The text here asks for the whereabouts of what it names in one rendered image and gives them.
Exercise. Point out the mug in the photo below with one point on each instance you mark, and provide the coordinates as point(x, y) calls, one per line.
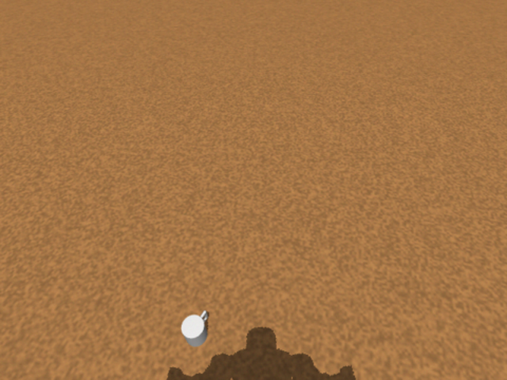
point(194, 330)

